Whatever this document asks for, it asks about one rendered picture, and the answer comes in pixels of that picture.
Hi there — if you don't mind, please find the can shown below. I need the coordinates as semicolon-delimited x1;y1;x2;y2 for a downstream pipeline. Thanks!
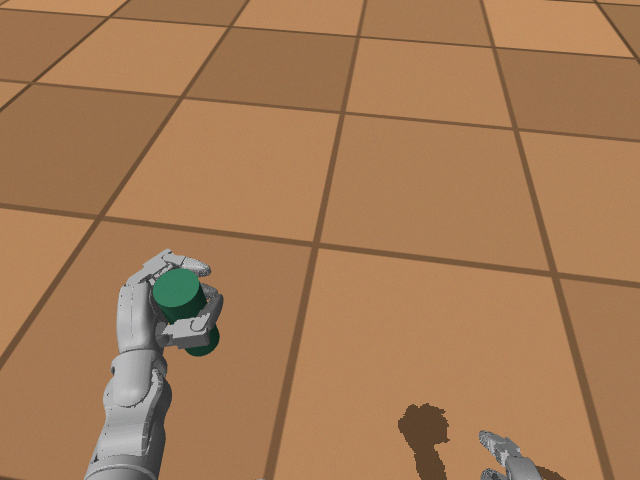
153;269;220;357

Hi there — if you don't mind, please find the left robot hand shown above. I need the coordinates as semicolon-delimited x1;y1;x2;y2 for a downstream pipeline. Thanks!
116;249;224;355

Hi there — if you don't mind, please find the right robot hand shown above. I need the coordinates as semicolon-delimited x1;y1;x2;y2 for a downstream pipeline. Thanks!
479;430;543;480

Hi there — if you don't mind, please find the left robot arm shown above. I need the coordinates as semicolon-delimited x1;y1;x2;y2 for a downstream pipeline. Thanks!
84;348;172;480

